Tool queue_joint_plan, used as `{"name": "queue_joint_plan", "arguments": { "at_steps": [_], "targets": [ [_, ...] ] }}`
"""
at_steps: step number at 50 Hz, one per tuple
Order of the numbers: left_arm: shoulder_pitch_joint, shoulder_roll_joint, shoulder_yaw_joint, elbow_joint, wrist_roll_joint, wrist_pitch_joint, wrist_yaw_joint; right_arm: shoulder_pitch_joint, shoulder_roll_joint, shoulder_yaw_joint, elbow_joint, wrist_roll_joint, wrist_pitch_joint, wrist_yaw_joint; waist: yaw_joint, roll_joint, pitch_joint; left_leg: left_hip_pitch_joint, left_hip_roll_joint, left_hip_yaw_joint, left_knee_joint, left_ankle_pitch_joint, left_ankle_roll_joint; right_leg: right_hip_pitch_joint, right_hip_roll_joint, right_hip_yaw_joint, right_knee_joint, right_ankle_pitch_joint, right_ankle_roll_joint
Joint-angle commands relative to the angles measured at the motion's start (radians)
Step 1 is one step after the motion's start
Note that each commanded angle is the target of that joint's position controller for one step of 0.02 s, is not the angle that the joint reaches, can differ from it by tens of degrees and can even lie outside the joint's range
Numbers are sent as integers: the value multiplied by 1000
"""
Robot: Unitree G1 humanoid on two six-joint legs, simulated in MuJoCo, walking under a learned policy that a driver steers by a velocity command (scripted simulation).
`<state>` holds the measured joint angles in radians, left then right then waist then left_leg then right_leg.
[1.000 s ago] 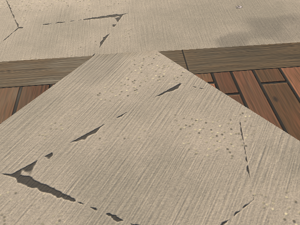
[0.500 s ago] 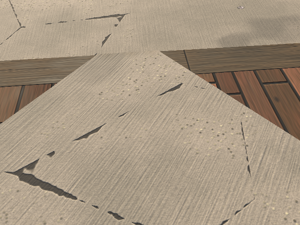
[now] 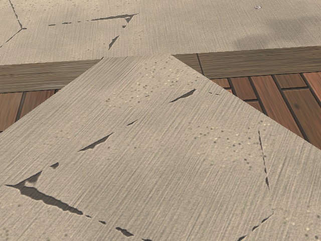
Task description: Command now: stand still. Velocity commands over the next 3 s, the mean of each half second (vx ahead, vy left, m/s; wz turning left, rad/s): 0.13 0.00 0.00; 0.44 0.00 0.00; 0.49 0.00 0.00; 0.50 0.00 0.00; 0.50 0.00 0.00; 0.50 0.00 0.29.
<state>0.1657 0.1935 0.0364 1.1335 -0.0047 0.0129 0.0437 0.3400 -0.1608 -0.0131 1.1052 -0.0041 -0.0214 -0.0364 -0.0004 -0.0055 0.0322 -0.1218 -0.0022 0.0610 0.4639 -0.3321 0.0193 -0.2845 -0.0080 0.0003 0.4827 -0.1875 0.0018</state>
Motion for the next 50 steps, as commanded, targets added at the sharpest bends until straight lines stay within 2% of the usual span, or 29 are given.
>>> {"name": "queue_joint_plan", "arguments": {
  "at_steps": [1, 10, 11, 12, 13, 15, 16, 17, 19, 21, 22, 23, 24, 25, 26, 27, 28, 29, 30, 32, 34, 37, 39, 42, 45, 47, 48, 49, 50],
  "targets": [
    [21, 95, 13, -23, 0, -5, 3, 93, -84, -13, -8, 0, -3, -2, 0, 12, 14, -142, 49, -49, -115, 126, 15, 114, -33, 36, -42, 158, -44],
    [29, 93, 13, -23, -1, -5, 4, 106, -81, -14, -12, 1, -4, -2, 0, 13, 17, -141, 48, -50, -115, 134, 16, 115, -33, 35, -40, 162, -42],
    [45, 82, 10, -14, -1, -4, 4, 128, -76, -14, -2, 2, -3, -3, -2, 20, -4, -131, 44, -48, -129, 28, 23, 121, -17, 16, -31, 62, -41],
    [46, 85, 13, -13, -5, -3, 4, 136, -96, -22, 0, 8, 0, -6, -6, 41, 15, -143, 50, -69, -148, -133, 44, 90, 15, -17, 7, -96, -41],
    [38, 91, 17, -18, -9, -6, 4, 129, -131, -34, -11, 15, 2, -10, -12, 84, 50, -151, 85, -127, -180, -309, 82, 17, 48, -56, 70, -253, -41],
    [-45, 81, 16, -66, -13, -33, -8, 148, -201, -59, -26, 28, -10, -13, -45, 177, 143, -121, 279, -374, -311, -519, 190, -190, 31, -80, 263, -258, -53],
    [-80, 76, 14, -86, -17, -50, -18, 145, -214, -67, -33, 26, -22, -14, -53, 179, 185, -103, 357, -458, -345, -490, 232, -280, -18, -45, 352, -243, -65],
    [-101, 84, 18, -100, -23, -64, -26, 151, -198, -66, -36, 17, -35, -12, -57, 159, 205, -39, 387, -487, -347, -404, 247, -385, -54, -12, 430, -289, -73],
    [-99, 91, 21, -114, -34, -89, -40, 137, -174, -64, -47, 23, -51, -2, -42, 116, 190, 76, 360, -418, -309, -235, 215, -469, -98, 14, 400, -297, -83],
    [-111, 85, 23, -121, -34, -106, -51, 121, -182, -67, -58, 29, -50, 7, -39, 101, 149, 42, 288, -290, -282, -114, 173, -321, -70, -46, 245, -241, -75],
    [-74, 71, 23, -107, -34, -109, -57, 105, -195, -69, -63, 30, -46, 11, -15, 110, 128, -32, 254, -233, -257, -91, 162, -187, -38, -90, 182, -188, -68],
    [8, 68, 28, -75, -36, -108, -60, 88, -202, -70, -68, 33, -42, 14, 25, 109, 102, -126, 223, -185, -211, -77, 150, -19, 4, -136, 118, -88, -59],
    [107, 89, 43, -37, -35, -102, -59, 88, -204, -68, -73, 31, -42, 16, 63, 104, 63, -197, 193, -157, -139, 26, 138, 140, 55, -165, 99, -41, -53],
    [225, 120, 63, -7, -35, -98, -54, 65, -199, -63, -79, 30, -48, 17, 127, 82, 13, -248, 160, -109, 6, 185, 110, 278, 54, -139, 74, -36, -69],
    [371, 213, 89, 11, -25, -100, -43, 11, -146, -46, -114, 22, -54, 20, 188, -122, -40, -387, 67, 3, 392, 195, 35, 409, -158, 180, -74, -156, -147],
    [449, 275, 85, 12, -7, -114, -53, 31, -50, -26, -155, 27, -78, 16, 158, -335, -139, -598, -68, -50, 715, -210, 4, 532, -385, 714, -298, -249, -295],
    [358, 214, 59, 2, 0, -132, -57, 9, -94, -38, -161, 58, -96, 20, 110, -206, -85, -684, -3, -179, 883, -188, 33, 467, -414, 755, -312, -336, -304],
    [260, 162, 42, -32, -8, -141, -60, -31, -126, -42, -178, 67, -105, 29, 79, -133, -7, -735, 52, -173, 906, -90, 67, 392, -385, 608, -294, -309, -264],
    [182, 130, 26, -56, -6, -142, -68, -46, -142, -50, -174, 57, -108, 29, 50, -65, 27, -707, 101, -151, 865, 16, 81, 314, -331, 459, -302, -216, -224],
    [138, 100, 10, -72, 5, -136, -73, -40, -158, -68, -166, 37, -95, 27, 9, -61, 43, -607, 148, -127, 747, 124, 81, 211, -240, 259, -329, -41, -174],
    [195, 103, 6, -57, 7, -130, -62, -44, -135, -70, -164, 35, -76, 34, 3, -67, 46, -585, 151, -94, 688, 160, 60, 197, -208, 166, -343, 119, -173],
    [245, 141, 10, -54, 9, -124, -41, -168, -114, -66, -214, 24, -64, 36, 16, -37, 68, -664, 153, -76, 545, 239, 18, 217, -213, 119, -364, 243, -194],
    [249, 143, 10, -66, 10, -116, -31, -267, -103, -57, -251, 24, -67, 41, 34, -37, 81, -655, 140, -61, 388, 317, 5, 208, -198, 80, -378, 248, -188],
    [291, 157, 16, -70, 2, -113, -24, -385, -98, -46, -285, 30, -73, 56, 66, -50, 100, -602, 103, -24, 218, 398, 4, 220, -194, 43, -400, 225, -183],
    [337, 156, 23, -58, -8, -105, -23, -459, -104, -40, -316, 35, -80, 75, 74, -53, 123, -602, 86, -26, 126, 390, 30, 310, -229, 28, -372, 253, -179],
    [331, 166, 31, -59, -10, -97, -22, -467, -121, -43, -329, 36, -87, 87, 53, -65, 108, -571, 70, -23, 84, 340, 59, 379, -253, 16, -319, 359, -166],
    [315, 180, 36, -65, -8, -94, -21, -435, -142, -51, -327, 36, -90, 90, 24, -82, 76, -503, 47, -11, 74, 308, 76, 403, -258, 9, -268, 504, -155],
    [300, 196, 41, -71, -5, -89, -21, -371, -172, -65, -314, 35, -91, 89, -17, -110, 18, -399, 12, 11, 83, 274, 94, 422, -258, 1, -186, 693, -144],
    [278, 200, 42, -77, -1, -81, -22, -224, -212, -87, -273, 35, -89, 85, -97, -124, -71, -211, -28, 36, 82, 262, 119, 398, -229, -29, -13, 838, -124]
  ]
}}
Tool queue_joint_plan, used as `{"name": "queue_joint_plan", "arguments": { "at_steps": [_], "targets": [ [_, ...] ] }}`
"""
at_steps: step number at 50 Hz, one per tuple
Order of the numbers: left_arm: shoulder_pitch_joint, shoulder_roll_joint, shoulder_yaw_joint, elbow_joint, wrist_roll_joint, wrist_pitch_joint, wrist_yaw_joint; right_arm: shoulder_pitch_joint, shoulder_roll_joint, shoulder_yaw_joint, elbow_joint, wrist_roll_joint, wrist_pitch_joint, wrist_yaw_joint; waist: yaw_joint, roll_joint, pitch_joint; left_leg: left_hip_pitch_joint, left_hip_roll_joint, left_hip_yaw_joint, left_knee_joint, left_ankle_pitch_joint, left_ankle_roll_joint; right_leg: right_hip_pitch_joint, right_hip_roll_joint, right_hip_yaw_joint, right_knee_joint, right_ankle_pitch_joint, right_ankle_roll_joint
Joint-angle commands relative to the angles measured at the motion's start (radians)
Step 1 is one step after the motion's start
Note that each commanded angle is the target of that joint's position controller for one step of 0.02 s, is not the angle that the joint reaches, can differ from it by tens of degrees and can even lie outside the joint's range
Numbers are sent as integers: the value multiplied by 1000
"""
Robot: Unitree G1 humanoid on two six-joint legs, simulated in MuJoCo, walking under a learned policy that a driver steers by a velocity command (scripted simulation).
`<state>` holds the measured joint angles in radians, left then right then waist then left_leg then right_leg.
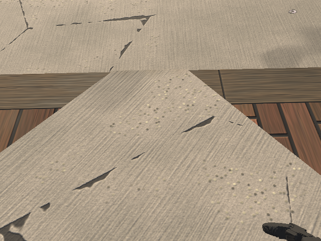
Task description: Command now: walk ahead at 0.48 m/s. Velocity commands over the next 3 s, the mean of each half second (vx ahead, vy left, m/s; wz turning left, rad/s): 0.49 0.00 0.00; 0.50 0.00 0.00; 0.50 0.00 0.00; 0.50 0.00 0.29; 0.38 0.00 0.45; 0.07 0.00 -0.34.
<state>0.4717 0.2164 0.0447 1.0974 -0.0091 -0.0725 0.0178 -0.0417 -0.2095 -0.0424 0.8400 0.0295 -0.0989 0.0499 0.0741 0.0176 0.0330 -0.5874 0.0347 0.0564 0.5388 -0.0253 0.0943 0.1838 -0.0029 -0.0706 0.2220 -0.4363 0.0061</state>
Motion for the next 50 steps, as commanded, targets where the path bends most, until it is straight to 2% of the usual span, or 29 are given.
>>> {"name": "queue_joint_plan", "arguments": {
  "at_steps": [1, 2, 3, 4, 5, 6, 7, 9, 11, 13, 15, 19, 23, 26, 27, 28, 29, 30, 31, 32, 33, 34, 35, 36, 37, 39, 42, 45, 50],
  "targets": [
    [-46, 162, 26, -57, 8, 7, 2, 343, -213, -82, 45, 1, -7, -11, -253, -137, -182, 545, -23, -13, 29, -33, 81, -230, -190, 19, 490, 1006, -95],
    [64, 45, -6, -79, 15, -5, -10, 501, -320, -106, 79, -30, -3, -19, -219, 88, -375, 962, 258, -449, 5, -166, 226, -610, -46, 7, 910, 548, -40],
    [80, 7, -22, -64, -9, -38, -21, 514, -277, -87, 91, -29, 0, -17, -199, 219, -501, 1059, 386, -857, -227, -301, 300, -790, 75, 154, 1149, -100, -29],
    [-31, 100, 5, -98, -38, -62, -25, 422, -211, -67, 83, -18, -5, -15, -195, 170, -346, 940, 339, -750, -258, -339, 231, -900, 5, 209, 1227, -76, -56],
    [-127, 131, 10, -131, -49, -71, -21, 323, -161, -51, 61, -16, -8, -17, -170, 101, -214, 766, 304, -576, -269, -269, 188, -918, -51, 170, 1208, 3, -71],
    [-165, 131, 16, -138, -38, -68, -11, 244, -129, -39, 52, -24, -15, -12, -127, 10, -129, 583, 268, -447, -301, -157, 164, -870, -102, 150, 1134, 87, -72],
    [-155, 126, 28, -134, -21, -53, -2, 204, -99, -30, 53, -34, -22, -8, -85, 13, -96, 464, 226, -356, -328, -102, 141, -797, -140, 152, 1066, 134, -76],
    [-101, 76, 26, -124, -16, -22, 2, 211, -90, -27, 74, -37, -24, -5, -46, 47, -66, 356, 191, -275, -383, -93, 145, -724, -161, 148, 998, 158, -75],
    [-140, 76, 29, -144, -11, -7, 6, 246, -123, -32, 92, -36, -26, -17, -38, 45, -22, 316, 184, -226, -425, -62, 160, -765, -171, 135, 923, 204, -57],
    [-231, 95, 35, -178, 0, -6, 7, 287, -152, -37, 103, -36, -25, -34, -54, 28, 7, 346, 186, -206, -445, -41, 163, -856, -180, 132, 808, 308, -32],
    [-304, 92, 35, -202, 5, -11, 1, 324, -158, -37, 110, -32, -18, -47, -73, 25, 15, 387, 174, -174, -447, -15, 146, -896, -172, 123, 677, 425, -20],
    [-450, 70, 24, -239, -4, -21, -16, 394, -173, -39, 126, -19, -11, -57, -122, 31, 33, 436, 147, -106, -444, -8, 111, -847, -118, 70, 439, 566, -15],
    [-549, 75, 15, -280, -13, -28, -39, 462, -181, -46, 158, -12, 6, -59, -151, 36, 61, 581, 200, -109, -385, 5, 105, -878, -97, 69, 333, 504, -32],
    [-519, 110, 24, -291, -15, -38, -54, 448, -199, -57, 162, -9, 22, -64, -110, 61, 37, 661, 240, -120, -302, 146, 79, -807, -71, 59, 288, 388, -72],
    [-453, 135, 37, -277, -14, -41, -54, 423, -207, -59, 155, -9, 27, -65, -68, 75, -6, 664, 229, -104, -224, 313, 65, -700, -39, 31, 277, 361, -90],
    [-306, 173, 60, -231, -11, -42, -50, 402, -193, -53, 149, -10, 32, -64, 6, 66, -92, 631, 179, -63, -52, 457, 41, -503, -2, 1, 261, 369, -116],
    [-111, 244, 85, -182, -1, -41, -42, 404, -159, -37, 130, -20, 33, -64, 73, 3, -236, 458, 123, -18, 227, 326, 5, -194, -111, 123, 298, 381, -172],
    [4, 347, 109, -155, 10, -35, -40, 527, -31, 1, 116, -29, 11, -52, 26, -252, -380, 34, -60, -3, 634, -185, -72, 198, -366, 601, 224, 240, -340],
    [5, 261, 81, -153, 3, -33, -43, 495, -80, -7, 128, -8, -17, -46, 41, -262, -441, -110, -82, -156, 798, -527, -64, 239, -404, 826, 78, 145, -361],
    [-88, 204, 63, -170, -3, -36, -41, 400, -158, -27, 99, 19, -34, -42, 33, -208, -288, -201, -18, -168, 849, -480, -41, 125, -367, 673, 77, 150, -301],
    [-176, 163, 50, -196, 1, -36, -39, 330, -167, -27, 80, 21, -39, -47, 9, -126, -202, -186, 40, -140, 814, -388, -30, -24, -327, 526, 65, 228, -267],
    [-239, 132, 39, -204, 10, -37, -43, 296, -159, -33, 76, 6, -34, -54, -23, -70, -128, -141, 77, -124, 740, -320, -31, -176, -290, 426, 31, 313, -249],
    [-267, 104, 30, -204, 20, -42, -46, 309, -151, -41, 80, -5, -19, -59, -60, -83, -102, -73, 109, -132, 681, -276, -30, -269, -254, 357, 0, 353, -230],
    [-267, 98, 28, -196, 22, -42, -49, 332, -127, -40, 85, -7, -3, -59, -79, -96, -88, -29, 116, -130, 649, -254, -31, -320, -239, 323, -29, 361, -229],
    [-251, 109, 31, -187, 18, -45, -48, 346, -104, -37, 89, -8, 8, -61, -88, -94, -77, -15, 121, -123, 617, -244, -36, -349, -232, 296, -53, 383, -238],
    [-219, 144, 39, -172, 16, -48, -37, 308, -99, -39, 73, -14, 21, -64, -94, -78, -43, -57, 128, -115, 539, -185, -55, -368, -232, 252, -87, 436, -251],
    [-175, 159, 42, -158, 11, -41, -19, 200, -99, -40, 37, -24, 21, -62, -72, -64, -14, -132, 127, -108, 364, -32, -81, -331, -221, 200, -107, 469, -238],
    [-137, 163, 41, -148, 4, -35, -11, 99, -81, -33, 11, -19, 15, -52, -42, -76, 8, -102, 97, -78, 183, 104, -84, -319, -189, 137, -115, 463, -208],
    [-50, 172, 47, -108, -6, -19, -7, -40, -79, -21, -34, -8, 7, -27, 4, -77, 55, -107, 61, -55, 26, 97, -70, -193, -228, 122, -76, 445, -199]
  ]
}}
Over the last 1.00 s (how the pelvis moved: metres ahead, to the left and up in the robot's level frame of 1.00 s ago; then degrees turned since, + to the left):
0.32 -0.03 -0.02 0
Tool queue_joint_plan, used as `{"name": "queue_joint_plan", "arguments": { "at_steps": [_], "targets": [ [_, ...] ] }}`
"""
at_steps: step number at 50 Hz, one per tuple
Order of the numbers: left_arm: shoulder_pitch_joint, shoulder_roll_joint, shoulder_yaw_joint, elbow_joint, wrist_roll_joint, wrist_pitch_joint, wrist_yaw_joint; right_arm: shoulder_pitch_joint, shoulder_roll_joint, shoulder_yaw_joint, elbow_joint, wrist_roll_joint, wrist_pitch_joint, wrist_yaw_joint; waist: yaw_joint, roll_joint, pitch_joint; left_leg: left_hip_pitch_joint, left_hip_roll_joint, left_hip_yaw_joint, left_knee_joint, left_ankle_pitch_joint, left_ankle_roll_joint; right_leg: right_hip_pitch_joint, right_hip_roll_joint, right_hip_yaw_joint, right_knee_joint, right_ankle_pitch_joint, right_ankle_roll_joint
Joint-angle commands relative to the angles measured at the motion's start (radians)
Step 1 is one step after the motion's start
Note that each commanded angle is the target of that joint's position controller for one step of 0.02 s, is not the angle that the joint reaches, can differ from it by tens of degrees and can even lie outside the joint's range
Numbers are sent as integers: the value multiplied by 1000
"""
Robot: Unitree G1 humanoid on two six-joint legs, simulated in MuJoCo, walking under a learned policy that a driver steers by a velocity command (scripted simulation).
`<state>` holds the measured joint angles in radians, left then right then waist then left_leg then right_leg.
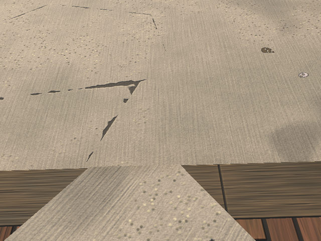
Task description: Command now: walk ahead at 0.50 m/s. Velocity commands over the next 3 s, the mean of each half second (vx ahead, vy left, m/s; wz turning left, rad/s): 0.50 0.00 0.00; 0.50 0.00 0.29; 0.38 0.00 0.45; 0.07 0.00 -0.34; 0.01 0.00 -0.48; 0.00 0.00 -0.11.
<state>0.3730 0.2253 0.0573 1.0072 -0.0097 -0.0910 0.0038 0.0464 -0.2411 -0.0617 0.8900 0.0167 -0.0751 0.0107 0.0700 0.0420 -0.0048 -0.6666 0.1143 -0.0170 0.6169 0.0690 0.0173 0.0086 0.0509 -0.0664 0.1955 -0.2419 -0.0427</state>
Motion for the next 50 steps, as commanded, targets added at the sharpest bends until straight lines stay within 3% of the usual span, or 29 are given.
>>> {"name": "queue_joint_plan", "arguments": {
  "at_steps": [1, 3, 5, 6, 7, 8, 9, 10, 11, 12, 13, 14, 16, 19, 22, 25, 31, 33, 34, 35, 36, 37, 38, 39, 40, 42, 47, 48, 50],
  "targets": [
    [55, 167, 37, -12, -7, 5, 8, -142, -52, -1, -94, 6, -20, 18, 6, -105, 97, -32, -21, 15, -70, -25, 18, 15, -299, 122, -30, 265, -146],
    [48, 178, 44, -7, -10, 14, 12, -129, -71, -6, -101, 8, -27, 29, -18, -118, 86, 8, -35, 20, -98, -95, 44, 65, -326, 128, 18, 343, -131],
    [5, 192, 48, -15, -12, 24, 13, -2, -115, -28, -71, 4, -32, 29, -98, -140, 7, 213, -93, 70, -122, -142, 78, 67, -304, 98, 166, 629, -103],
    [100, 77, -1, 26, 174, -16, -55, 162, -125, -20, -6, -84, -27, 21, -146, -43, -106, 475, -97, 37, -113, 31, 114, 36, -233, 71, 275, 588, -92],
    [118, 61, 1, 10, 153, -27, -88, 344, -164, -39, 27, -104, -22, 14, -192, 31, -272, 828, -13, -36, -28, 29, 215, -145, -132, 13, 515, 316, -61],
    [263, -30, -36, -23, 141, -56, -115, 544, -215, -34, 60, -78, -20, 13, -182, 303, -476, 1331, 238, -600, -207, -235, 467, -601, 65, 54, 807, -360, 4],
    [28, 61, -8, -38, 81, -54, -118, 613, -149, -33, 109, -110, -29, 0, -293, 119, -230, 1222, 199, -714, -346, -564, 339, -848, 31, 202, 1014, -355, -41],
    [-64, 90, -5, -65, 64, -54, -100, 466, -151, -34, 87, -81, -42, -7, -232, 80, -35, 966, 188, -591, -384, -656, 254, -882, -48, 213, 1069, -228, -83],
    [-76, 131, 8, -56, 77, -51, -68, 346, -107, -18, 67, -66, -42, -10, -179, 19, 10, 778, 177, -518, -414, -573, 250, -800, -104, 199, 1053, -152, -94],
    [-63, 98, -2, -65, 103, -50, -49, 314, -45, 5, 68, -69, -43, -10, -128, 31, -16, 684, 159, -433, -427, -457, 254, -714, -139, 206, 1016, -100, -111],
    [-65, 53, -14, -61, 114, -42, -44, 258, 11, 23, 56, -80, -40, -10, -87, 8, 13, 577, 158, -374, -455, -371, 252, -661, -169, 203, 1005, -54, -105],
    [-44, 18, -20, -57, 111, -30, -41, 233, 39, 33, 48, -86, -39, -14, -61, -16, 10, 516, 148, -331, -483, -311, 252, -621, -178, 196, 983, -36, -94],
    [-57, -8, -30, -64, 98, -15, -48, 246, 9, 21, 46, -90, -55, -14, -60, -9, 33, 483, 112, -223, -516, -249, 259, -655, -186, 167, 913, 9, -64],
    [-160, 1, -34, -99, 99, 0, -56, 338, -1, 20, 67, -111, -70, 12, -92, -17, 46, 462, 89, -117, -508, -94, 276, -711, -198, 113, 731, 227, -22],
    [-267, -12, -40, -138, 97, 15, -62, 422, -10, 21, 93, -95, -66, 48, -118, 3, 57, 408, 55, -41, -475, 20, 269, -625, -159, 49, 551, 371, -5],
    [-342, 17, -30, -176, 90, 30, -58, 509, -25, 17, 127, -92, -64, 70, -136, 23, 82, 524, 95, -68, -454, 52, 274, -655, -134, 51, 457, 372, -10],
    [-498, 43, -13, -238, 69, 33, -42, 540, -42, 3, 162, -84, -41, 62, -129, 34, 90, 780, 149, -104, -395, 198, 214, -616, -92, 40, 288, 197, -59],
    [-408, 89, 8, -219, 42, 17, -38, 502, -70, -10, 158, -88, -37, 59, -52, 33, 8, 682, 89, -67, -265, 442, 150, -306, -56, 2, 293, 268, -110],
    [-235, 140, 23, -173, 28, 5, -34, 491, -43, -3, 140, -94, -43, 61, 2, -22, -167, 565, 0, -15, -67, 362, 86, 13, -102, 40, 396, 385, -184],
    [30, 161, 19, -111, 32, 0, -36, 641, 85, 39, 119, -112, -58, 70, 32, -270, -439, 146, -163, 1, 270, -154, 11, 571, -362, 456, 302, 303, -404],
    [224, 138, 17, -35, 67, -1, -24, 541, 26, 24, 119, -89, -55, 86, 107, -207, -405, -19, -184, -54, 524, -650, 24, 583, -471, 710, 128, 116, -377],
    [148, 146, 31, -31, 78, -17, -8, 389, -15, -2, 90, -67, -50, 81, 93, -125, -136, -104, -105, -124, 635, -565, 69, 320, -424, 588, 72, -104, -246],
    [18, 119, 27, -51, 59, -22, 5, 342, -27, -9, 88, -68, -53, 56, 46, -116, 8, -97, -47, -99, 632, -488, 81, 96, -400, 458, 27, -122, -209],
    [-36, 67, 9, -58, 52, -20, 16, 372, 14, 0, 89, -85, -53, 37, -6, -110, -11, -17, -12, -107, 587, -433, 96, 4, -383, 376, -2, -18, -203],
    [-80, 9, -4, -66, 57, -20, 20, 371, 65, 13, 97, -96, -49, 33, -34, -90, 0, 30, 15, -113, 576, -369, 97, -67, -370, 301, -24, 80, -195],
    [-86, -35, -12, -72, 70, -26, 20, 385, 100, 15, 107, -87, -37, 39, -67, -78, 8, 61, 20, -103, 559, -321, 92, -117, -341, 188, -70, 177, -192],
    [-22, -28, -13, -48, 111, -54, -3, 241, 66, 18, 58, -77, -29, 79, -66, -68, 55, -41, 42, -83, 367, -92, 60, -130, -327, -32, -93, 422, -202],
    [-3, -23, -17, -39, 112, -58, -9, 188, 52, 18, 33, -78, -30, 78, -60, -48, 59, -27, 40, -80, 277, -27, 55, -140, -315, -71, -90, 464, -197],
    [5, 9, -16, -35, 106, -61, -25, 118, 50, 21, -3, -80, -21, 75, -66, -82, 54, 83, 10, -15, 205, 29, 45, -206, -280, -145, -81, 529, -187]
  ]
}}
Over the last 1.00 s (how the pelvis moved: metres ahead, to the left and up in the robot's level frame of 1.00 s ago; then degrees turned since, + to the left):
0.57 -0.03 0.03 0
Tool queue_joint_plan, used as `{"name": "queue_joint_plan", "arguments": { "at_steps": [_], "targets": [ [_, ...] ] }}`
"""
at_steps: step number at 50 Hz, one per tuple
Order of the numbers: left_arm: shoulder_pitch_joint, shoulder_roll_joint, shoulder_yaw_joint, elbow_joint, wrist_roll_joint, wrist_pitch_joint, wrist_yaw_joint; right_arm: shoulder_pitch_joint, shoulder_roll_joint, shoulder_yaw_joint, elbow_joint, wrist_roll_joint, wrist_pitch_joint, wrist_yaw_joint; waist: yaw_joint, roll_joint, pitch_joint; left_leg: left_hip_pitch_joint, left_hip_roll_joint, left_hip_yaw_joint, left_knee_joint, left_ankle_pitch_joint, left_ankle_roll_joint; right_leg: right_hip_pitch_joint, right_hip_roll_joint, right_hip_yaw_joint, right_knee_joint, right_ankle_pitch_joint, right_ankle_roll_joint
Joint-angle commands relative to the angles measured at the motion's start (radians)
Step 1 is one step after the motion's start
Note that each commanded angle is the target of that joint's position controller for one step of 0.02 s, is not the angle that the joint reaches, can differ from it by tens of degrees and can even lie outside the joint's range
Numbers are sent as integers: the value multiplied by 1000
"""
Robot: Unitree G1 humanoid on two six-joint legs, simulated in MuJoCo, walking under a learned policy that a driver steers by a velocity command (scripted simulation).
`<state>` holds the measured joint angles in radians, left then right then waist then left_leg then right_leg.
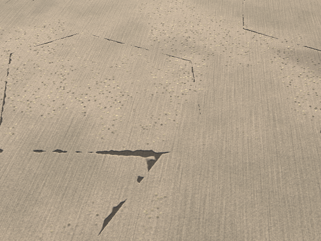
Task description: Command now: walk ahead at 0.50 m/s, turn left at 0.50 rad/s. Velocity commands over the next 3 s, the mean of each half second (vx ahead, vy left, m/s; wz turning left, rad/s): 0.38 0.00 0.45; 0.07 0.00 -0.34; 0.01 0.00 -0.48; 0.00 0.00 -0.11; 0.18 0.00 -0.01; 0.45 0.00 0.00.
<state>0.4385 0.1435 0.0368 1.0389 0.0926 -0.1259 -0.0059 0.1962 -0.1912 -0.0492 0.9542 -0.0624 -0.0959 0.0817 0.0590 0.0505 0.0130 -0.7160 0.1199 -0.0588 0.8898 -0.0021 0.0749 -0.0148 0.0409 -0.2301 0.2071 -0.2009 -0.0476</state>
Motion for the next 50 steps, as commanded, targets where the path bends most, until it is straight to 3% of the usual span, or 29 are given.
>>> {"name": "queue_joint_plan", "arguments": {
  "at_steps": [1, 3, 7, 11, 12, 13, 14, 15, 16, 17, 18, 19, 21, 22, 24, 26, 28, 29, 30, 33, 34, 35, 36, 37, 38, 39, 42, 47, 50],
  "targets": [
    [-41, 101, 4, -60, 4, -29, -24, -45, -15, 7, -80, -4, 9, 3, -56, -104, 46, 149, -8, 38, -76, 94, -14, -182, -277, 14, -91, 492, -181],
    [-29, 120, 6, -56, 28, -33, -31, 32, -33, 0, -73, -12, 14, 4, -92, -88, 59, 105, -2, -14, 17, 132, 0, -108, -320, 19, -25, 523, -181],
    [52, 143, 15, -35, 8, -28, -7, -71, -60, -13, -127, -8, 16, -16, -54, -103, 81, 2, -24, 29, -47, -119, 9, 156, -366, 18, 60, 607, -156],
    [-3, 225, 49, -72, 5, -9, 19, 47, -126, -49, -131, 22, -21, -34, -130, -112, 21, 349, -166, 167, -176, -209, 49, 69, -327, -80, 366, 895, -98],
    [46, 211, 49, -80, 9, -8, 16, 148, -187, -73, -109, 31, -52, -54, -136, -43, -71, 622, -203, 157, -177, 33, 119, -100, -269, -94, 606, 803, -47],
    [89, 96, 13, -116, 34, -14, -3, 320, -239, -84, -85, 24, -68, -84, -160, 165, -283, 1072, -25, -210, -233, 312, 346, -475, -131, -53, 967, 99, 78],
    [-120, 122, 11, -218, -17, -22, -54, 490, -220, -63, -25, 3, -64, -87, -259, 121, -358, 1233, 143, -595, -425, 432, 434, -728, 25, 132, 1239, -505, 86],
    [-377, 116, 13, -313, -63, -24, -64, 511, -227, -83, 20, -6, -90, -86, -313, 0, -104, 1097, 154, -524, -466, 415, 339, -933, -22, 289, 1170, -486, 42],
    [-420, 151, 24, -350, -63, -18, -40, 393, -210, -82, 3, 15, -99, -78, -251, 2, -14, 905, 161, -472, -442, 384, 332, -904, -77, 334, 1156, -458, 55],
    [-376, 181, 37, -347, -45, -8, -15, 321, -144, -57, 0, 32, -93, -69, -177, -17, -39, 759, 138, -404, -401, 418, 332, -802, -105, 348, 1138, -428, 63],
    [-293, 104, 17, -324, -21, 9, -3, 254, -101, -39, -1, 43, -84, -57, -94, -38, -23, 596, 125, -316, -424, 424, 293, -709, -134, 332, 1058, -335, 52],
    [-238, 68, 8, -298, -8, 27, 2, 187, -82, -24, -32, 43, -69, -51, -40, -39, 9, 427, 85, -236, -470, 408, 245, -617, -146, 303, 987, -226, 50],
    [-126, 81, 8, -242, -2, 46, -27, 95, -81, -17, -89, 18, -64, -51, 11, -21, -4, 209, -17, -85, -487, 329, 165, -477, -124, 248, 900, 78, 45],
    [-132, 97, 10, -235, 17, 37, -49, 69, -37, 7, -123, 0, -71, -68, -1, -52, -18, 169, -57, -43, -456, 171, 121, -479, -137, 281, 769, 327, 29],
    [-241, 91, 3, -249, -4, 24, -65, 98, -90, -3, -128, -4, -59, -85, -57, -59, -25, 60, -127, 33, -407, -87, 86, -330, -103, 227, 481, 653, 24],
    [-297, 121, 4, -255, -29, 32, -54, 158, -107, 4, -105, -8, -50, -76, -71, -17, 7, 85, -41, -69, -355, -182, 107, -342, -133, 256, 448, 664, 52],
    [-369, 175, 13, -259, -23, 46, -36, 275, -81, 21, -73, 14, -57, -67, -132, -47, 41, 308, 50, -167, -235, -161, 116, -538, -172, 271, 334, 586, 84],
    [-512, 173, 12, -350, -155, 29, -37, 251, -130, -23, -81, 126, -18, -124, -178, -42, -19, 370, 8, -105, -172, -129, 110, -511, -94, 305, 201, 621, 46],
    [-537, 152, 5, -354, -170, 25, -47, 273, -155, -23, -68, 114, 4, -142, -178, -42, -33, 423, 7, -88, -100, -125, 98, -500, -83, 296, 152, 656, 34],
    [-213, 171, 33, -236, -110, 39, -63, 258, -74, -18, -74, 65, 28, -148, -51, -69, -116, 300, -93, 59, 268, -146, 33, -151, -62, 204, 118, 925, -11],
    [-26, 249, 51, -198, -82, 42, -57, 264, -30, -2, -112, 61, 15, -130, 24, -250, -250, -64, -205, 138, 732, -682, -70, 306, -274, 402, 316, 1458, -159],
    [-15, 286, 53, -188, -101, 46, -51, 321, -72, 17, -161, 80, 7, -113, -5, -289, -429, -275, -166, 18, 982, -813, -112, 531, -440, 645, 424, 1459, -306],
    [-61, 282, 55, -241, -102, 67, -30, 243, -125, 13, -203, 84, 5, -105, 37, -222, -493, -350, -124, -32, 1070, -771, -124, 520, -454, 684, 395, 1301, -341],
    [-114, 276, 50, -268, -95, 90, -9, 149, -130, 14, -235, 81, 17, -112, 30, -105, -462, -353, -104, -31, 1099, -715, -131, 410, -425, 667, 350, 1071, -328],
    [-189, 309, 54, -288, -89, 110, 13, 133, -104, 24, -264, 87, 36, -127, -22, -39, -437, -327, -84, -52, 1047, -629, -151, 259, -449, 754, 271, 724, -349],
    [-253, 282, 43, -309, -74, 128, 28, 96, -104, 20, -268, 81, 70, -149, -51, -5, -353, -257, -70, -50, 976, -578, -164, 37, -450, 795, 189, 485, -341],
    [-293, 284, 36, -339, -71, 135, 34, 60, -148, -15, -286, 57, 115, -183, -87, -102, -124, -102, -115, -10, 786, -376, -158, -385, -243, 648, 104, 163, -256],
    [-265, 252, 40, -381, -98, 187, 92, -60, -29, 19, -370, 50, 105, -165, -60, -179, -182, 71, -167, 6, 151, -225, -198, -354, -108, 560, 132, 38, -166],
    [-268, 289, 63, -415, -88, 204, 94, -42, -82, -2, -365, 72, 101, -132, -60, -290, -184, 242, -192, 7, -56, -294, -187, -371, -149, 653, 86, -143, -150]
  ]
}}
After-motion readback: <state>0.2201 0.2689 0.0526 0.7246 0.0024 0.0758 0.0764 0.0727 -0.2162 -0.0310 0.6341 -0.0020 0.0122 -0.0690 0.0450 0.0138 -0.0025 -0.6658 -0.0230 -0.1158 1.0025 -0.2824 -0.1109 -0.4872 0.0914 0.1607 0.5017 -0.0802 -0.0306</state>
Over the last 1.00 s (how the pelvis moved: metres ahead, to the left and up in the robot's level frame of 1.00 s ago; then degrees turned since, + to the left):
0.59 0.01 0.00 11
